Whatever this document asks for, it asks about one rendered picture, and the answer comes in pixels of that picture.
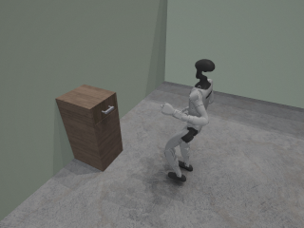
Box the drawer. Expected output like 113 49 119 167
91 94 117 125

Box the left robot upper arm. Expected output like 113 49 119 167
189 89 209 126

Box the right robot hand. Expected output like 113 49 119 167
181 106 189 116

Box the robot shin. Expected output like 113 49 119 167
163 149 182 177
180 145 191 167

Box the right robot upper arm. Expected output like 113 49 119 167
207 79 214 105

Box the left robot forearm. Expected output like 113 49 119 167
172 109 208 126

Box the right robot shin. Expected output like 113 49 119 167
180 145 191 167

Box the cabinet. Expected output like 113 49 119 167
55 85 124 172

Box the left robot hand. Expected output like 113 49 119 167
160 102 175 116

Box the left robot shin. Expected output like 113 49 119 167
163 149 182 177

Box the handle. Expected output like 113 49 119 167
102 106 114 114

